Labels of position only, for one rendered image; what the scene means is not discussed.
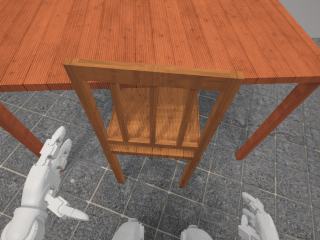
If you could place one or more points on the robot left thigh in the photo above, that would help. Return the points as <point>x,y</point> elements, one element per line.
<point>130,231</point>

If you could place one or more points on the right robot shin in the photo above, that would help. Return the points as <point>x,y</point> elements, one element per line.
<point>192,226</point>

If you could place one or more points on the right robot hand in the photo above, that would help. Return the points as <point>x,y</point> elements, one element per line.
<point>261,226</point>

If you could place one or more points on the left robot hand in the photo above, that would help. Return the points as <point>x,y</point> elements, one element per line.
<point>45,173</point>

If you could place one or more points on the chair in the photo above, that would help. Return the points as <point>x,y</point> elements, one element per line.
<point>161,120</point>

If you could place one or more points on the table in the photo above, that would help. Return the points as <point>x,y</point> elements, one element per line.
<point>257,37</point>

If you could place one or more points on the left robot forearm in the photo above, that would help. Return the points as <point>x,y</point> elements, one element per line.
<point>26,224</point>

